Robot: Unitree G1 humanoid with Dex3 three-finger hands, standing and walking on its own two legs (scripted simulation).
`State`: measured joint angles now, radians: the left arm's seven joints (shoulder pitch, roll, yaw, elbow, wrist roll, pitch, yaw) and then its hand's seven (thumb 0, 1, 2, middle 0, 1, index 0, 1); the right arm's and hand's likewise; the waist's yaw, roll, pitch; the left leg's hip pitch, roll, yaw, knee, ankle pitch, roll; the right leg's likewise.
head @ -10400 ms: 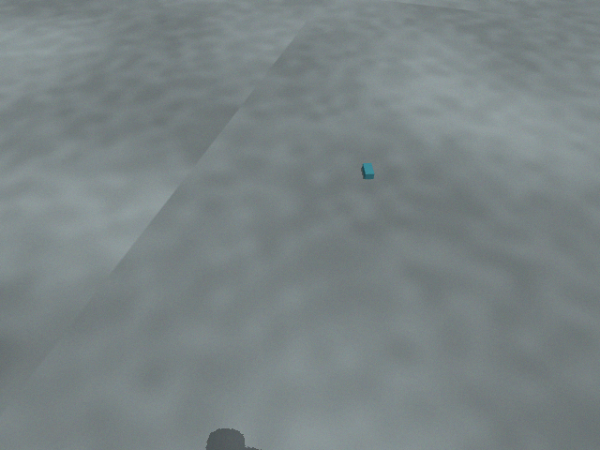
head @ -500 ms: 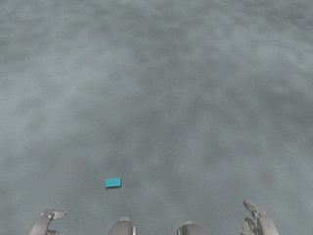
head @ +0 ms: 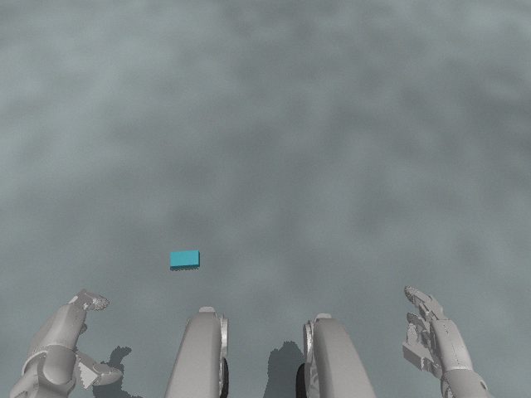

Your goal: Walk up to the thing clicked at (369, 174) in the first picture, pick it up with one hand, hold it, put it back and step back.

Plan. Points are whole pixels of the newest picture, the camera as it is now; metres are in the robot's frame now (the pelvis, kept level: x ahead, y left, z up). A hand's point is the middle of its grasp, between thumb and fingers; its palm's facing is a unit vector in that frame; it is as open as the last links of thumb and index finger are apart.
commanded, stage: rise first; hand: left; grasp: from above
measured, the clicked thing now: (185, 259) +0.45 +0.24 -0.57
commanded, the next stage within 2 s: none
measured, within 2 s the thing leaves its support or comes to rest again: neither
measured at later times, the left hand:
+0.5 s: hand (131, 288) +0.32 +0.30 -0.32, palm faces -0.46 -0.22 -0.86, open 12.3 cm
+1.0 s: hand (144, 272) +0.37 +0.30 -0.40, palm faces -0.44 -0.05 -0.90, open 12.5 cm
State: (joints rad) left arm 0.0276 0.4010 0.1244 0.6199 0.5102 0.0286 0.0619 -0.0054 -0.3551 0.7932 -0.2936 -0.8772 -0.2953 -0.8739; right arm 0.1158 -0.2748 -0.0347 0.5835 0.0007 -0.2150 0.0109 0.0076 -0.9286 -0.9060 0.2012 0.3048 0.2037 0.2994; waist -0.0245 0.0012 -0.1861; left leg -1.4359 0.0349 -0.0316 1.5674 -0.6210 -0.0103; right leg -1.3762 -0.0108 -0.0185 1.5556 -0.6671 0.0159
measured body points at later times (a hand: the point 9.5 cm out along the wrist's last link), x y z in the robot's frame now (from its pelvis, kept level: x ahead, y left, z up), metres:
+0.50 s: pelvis -0.06 +0.00 -0.18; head +0.15 +0.02 +0.22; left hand +0.34 +0.31 -0.27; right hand +0.04 -0.28 -0.31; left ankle +0.05 +0.12 -0.55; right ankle +0.03 -0.13 -0.55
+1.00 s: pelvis -0.06 +0.00 -0.24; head +0.17 +0.04 +0.14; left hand +0.39 +0.30 -0.35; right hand +0.02 -0.28 -0.37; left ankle +0.05 +0.12 -0.55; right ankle +0.03 -0.13 -0.55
